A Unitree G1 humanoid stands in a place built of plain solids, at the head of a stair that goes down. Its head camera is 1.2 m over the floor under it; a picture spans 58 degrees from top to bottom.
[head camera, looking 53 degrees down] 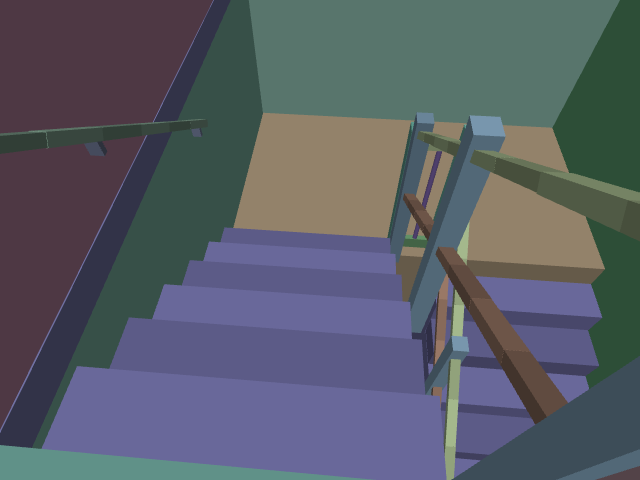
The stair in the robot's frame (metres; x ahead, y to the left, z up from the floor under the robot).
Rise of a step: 0.21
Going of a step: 0.29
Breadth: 1.20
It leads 5 degrees to the right of straight ahead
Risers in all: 7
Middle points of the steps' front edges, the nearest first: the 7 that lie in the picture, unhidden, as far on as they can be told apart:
0.20 0.24 0.00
0.48 0.21 -0.21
0.77 0.19 -0.41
1.05 0.17 -0.62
1.34 0.14 -0.83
1.62 0.12 -1.04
1.91 0.10 -1.25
